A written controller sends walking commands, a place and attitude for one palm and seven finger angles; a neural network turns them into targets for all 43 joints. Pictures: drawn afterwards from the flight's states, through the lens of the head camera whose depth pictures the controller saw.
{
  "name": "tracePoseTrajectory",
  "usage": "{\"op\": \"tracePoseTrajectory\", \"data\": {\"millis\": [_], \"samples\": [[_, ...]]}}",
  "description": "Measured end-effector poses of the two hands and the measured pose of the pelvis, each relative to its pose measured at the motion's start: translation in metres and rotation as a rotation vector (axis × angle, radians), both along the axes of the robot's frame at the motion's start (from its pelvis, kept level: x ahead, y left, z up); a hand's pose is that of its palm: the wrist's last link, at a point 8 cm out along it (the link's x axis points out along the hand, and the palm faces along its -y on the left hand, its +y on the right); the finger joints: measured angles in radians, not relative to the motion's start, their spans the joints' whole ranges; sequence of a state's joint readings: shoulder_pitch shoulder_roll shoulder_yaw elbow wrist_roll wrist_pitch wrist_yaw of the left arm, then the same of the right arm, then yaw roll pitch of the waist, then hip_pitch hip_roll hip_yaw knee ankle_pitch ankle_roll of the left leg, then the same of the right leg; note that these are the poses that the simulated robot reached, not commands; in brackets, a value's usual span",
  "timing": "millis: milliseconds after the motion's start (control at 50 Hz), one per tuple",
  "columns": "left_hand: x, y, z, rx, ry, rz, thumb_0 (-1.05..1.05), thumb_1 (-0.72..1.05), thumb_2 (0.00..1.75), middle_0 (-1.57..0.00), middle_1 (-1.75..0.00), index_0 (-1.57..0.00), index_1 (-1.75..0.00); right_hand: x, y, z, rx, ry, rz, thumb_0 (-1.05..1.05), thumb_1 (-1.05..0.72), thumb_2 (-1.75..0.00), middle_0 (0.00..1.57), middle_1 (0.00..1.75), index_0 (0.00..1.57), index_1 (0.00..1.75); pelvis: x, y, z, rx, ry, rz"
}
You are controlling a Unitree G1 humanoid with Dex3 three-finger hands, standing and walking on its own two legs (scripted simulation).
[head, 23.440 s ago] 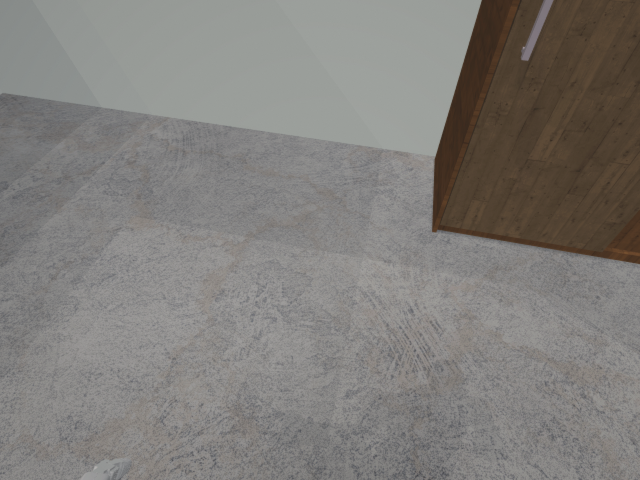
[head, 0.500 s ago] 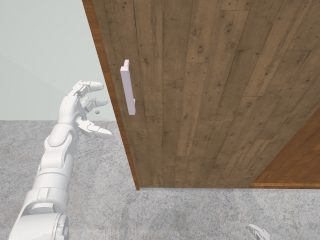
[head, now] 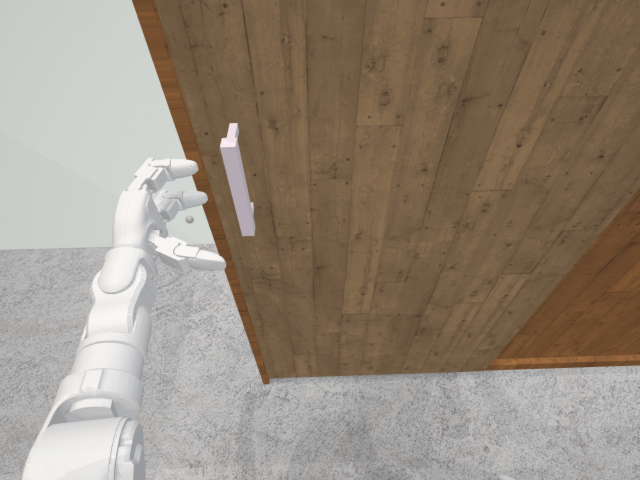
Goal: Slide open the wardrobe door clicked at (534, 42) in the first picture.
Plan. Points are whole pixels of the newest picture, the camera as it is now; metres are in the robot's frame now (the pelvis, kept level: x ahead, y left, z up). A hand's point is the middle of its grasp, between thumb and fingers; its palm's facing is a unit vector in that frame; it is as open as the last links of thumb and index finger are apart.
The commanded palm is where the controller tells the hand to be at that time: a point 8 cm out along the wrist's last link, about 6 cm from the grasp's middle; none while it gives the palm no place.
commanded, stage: move the hooked fingers beside the handle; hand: left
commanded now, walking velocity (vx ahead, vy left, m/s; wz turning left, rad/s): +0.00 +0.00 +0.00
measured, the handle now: (241, 183) +0.48 +0.11 +0.11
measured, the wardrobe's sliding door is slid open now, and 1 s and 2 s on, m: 0.00 0.00 0.00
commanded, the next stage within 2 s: feel for the door with the fingertips in 1.50 s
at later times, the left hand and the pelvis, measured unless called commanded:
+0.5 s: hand (185, 216) +0.40 +0.17 +0.12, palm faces +0.04 -1.00 -0.02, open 14.0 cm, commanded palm +0.37 +0.22 +0.12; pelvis -0.01 +0.00 +0.00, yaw +1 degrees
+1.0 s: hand (187, 224) +0.40 +0.17 +0.11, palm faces +0.04 -1.00 +0.01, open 14.0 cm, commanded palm +0.37 +0.22 +0.12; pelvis -0.01 +0.00 +0.00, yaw +1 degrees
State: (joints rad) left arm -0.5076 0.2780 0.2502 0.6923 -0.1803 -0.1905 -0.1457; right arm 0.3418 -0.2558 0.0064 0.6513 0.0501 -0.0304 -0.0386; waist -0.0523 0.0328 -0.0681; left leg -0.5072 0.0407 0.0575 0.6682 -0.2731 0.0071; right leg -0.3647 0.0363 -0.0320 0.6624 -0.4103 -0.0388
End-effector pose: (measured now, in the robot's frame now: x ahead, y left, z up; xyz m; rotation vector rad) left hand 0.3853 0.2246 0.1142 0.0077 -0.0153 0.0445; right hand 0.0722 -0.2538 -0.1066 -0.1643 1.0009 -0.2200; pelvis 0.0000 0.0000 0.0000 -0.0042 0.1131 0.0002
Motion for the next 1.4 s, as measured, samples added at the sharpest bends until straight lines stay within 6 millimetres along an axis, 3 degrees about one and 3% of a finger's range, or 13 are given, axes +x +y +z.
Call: {"op": "tracePoseTrajectory", "data": {"millis": [140,300,500,680,780,880,1060,1180,1320,1400], "samples": [[-0.014,0.001,0.004,0.011,-0.014,-0.023,-0.02,-0.5,0.3,-0.3,-1.2,-0.3,-1.2,0.018,0.001,0.003,-0.008,-0.037,0.029,0.01,-0.91,-0.9,0.2,0.3,0.2,0.3,-0.002,0.001,0.0,-0.008,-0.016,0.018],[-0.01,-0.012,0.002,-0.014,0.015,-0.032,-0.02,-0.5,0.29,-0.3,-1.2,-0.3,-1.2,0.037,0.007,0.009,-0.014,-0.101,0.062,0.01,-0.91,-0.9,0.2,0.3,0.2,0.3,-0.01,0.002,-0.001,-0.009,-0.02,0.028],[-0.003,0.002,0.01,0.011,-0.006,-0.007,-0.02,-0.5,0.3,-0.3,-1.2,-0.3,-1.2,0.018,0.008,0.005,-0.005,-0.065,0.046,0.0,-0.91,-0.9,0.2,0.3,0.2,0.3,-0.013,0.002,-0.001,-0.011,-0.013,0.022],[-0.005,-0.012,-0.005,-0.016,0.028,-0.035,-0.02,-0.5,0.29,-0.3,-1.2,-0.3,-1.2,-0.003,0.006,-0.003,-0.006,0.004,0.027,0.01,-0.91,-0.9,0.2,0.3,0.2,0.3,-0.013,0.004,-0.002,-0.012,-0.008,0.023],[-0.002,-0.015,0.004,0.005,-0.028,-0.018,-0.02,-0.5,0.29,-0.3,-1.2,-0.3,-1.2,-0.006,0.004,-0.002,-0.009,-0.006,0.012,0.01,-0.91,-0.9,0.2,0.3,0.2,0.3,-0.012,0.004,-0.002,-0.01,-0.007,0.012],[0.001,-0.01,0.011,0.009,-0.028,-0.014,-0.02,-0.5,0.3,-0.3,-1.2,-0.31,-1.2,-0.004,0.004,-0.001,-0.001,-0.015,0.005,0.01,-0.91,-0.9,0.2,0.3,0.2,0.3,-0.01,0.002,-0.001,-0.008,-0.009,0.008],[-0.012,0.007,-0.004,-0.007,0.022,0.006,-0.02,-0.5,0.3,-0.3,-1.2,-0.3,-1.2,0.01,0.001,0.005,-0.015,-0.037,0.024,0.01,-0.91,-0.9,0.2,0.3,0.2,0.3,-0.009,0.001,0.0,-0.01,-0.011,0.014],[-0.018,0.0,0.012,0.004,-0.063,-0.03,-0.02,-0.5,0.29,-0.3,-1.2,-0.3,-1.2,0.024,0.003,0.006,-0.019,-0.067,0.051,0.01,-0.91,-0.9,0.2,0.3,0.2,0.3,-0.008,0.003,-0.001,-0.013,-0.019,0.025],[-0.012,-0.002,-0.001,-0.016,0.042,-0.023,-0.02,-0.5,0.29,-0.3,-1.2,-0.3,-1.2,0.035,0.009,0.01,-0.009,-0.101,0.058,0.01,-0.91,-0.9,0.2,0.3,0.2,0.3,-0.01,0.003,-0.001,-0.011,-0.018,0.026],[-0.015,-0.005,0.003,-0.003,-0.005,-0.017,-0.02,-0.5,0.3,-0.3,-1.2,-0.3,-1.2,0.034,0.012,0.009,-0.002,-0.109,0.061,0.01,-0.91,-0.9,0.2,0.3,0.2,0.3,-0.01,0.004,-0.001,-0.01,-0.018,0.021]]}}
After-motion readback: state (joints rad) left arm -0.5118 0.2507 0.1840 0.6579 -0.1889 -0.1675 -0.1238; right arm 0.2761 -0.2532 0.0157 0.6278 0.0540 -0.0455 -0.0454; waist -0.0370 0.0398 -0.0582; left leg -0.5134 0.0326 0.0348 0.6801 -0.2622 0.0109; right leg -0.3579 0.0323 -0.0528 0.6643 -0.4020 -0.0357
